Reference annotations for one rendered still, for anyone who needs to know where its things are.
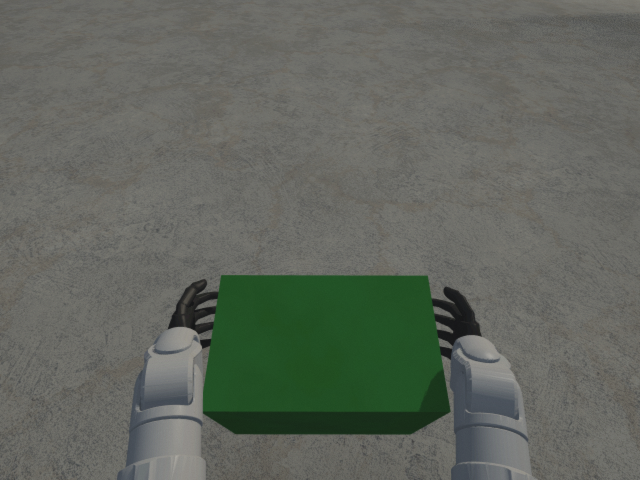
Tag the carton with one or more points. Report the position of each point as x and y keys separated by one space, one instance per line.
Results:
x=324 y=354

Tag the robot right forearm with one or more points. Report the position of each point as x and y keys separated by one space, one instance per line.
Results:
x=489 y=417

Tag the robot right hand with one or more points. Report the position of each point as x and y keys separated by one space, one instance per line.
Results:
x=464 y=323

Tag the robot left hand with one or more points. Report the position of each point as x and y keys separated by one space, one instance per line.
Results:
x=186 y=315

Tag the robot left forearm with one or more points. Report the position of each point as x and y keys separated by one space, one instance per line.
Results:
x=167 y=411

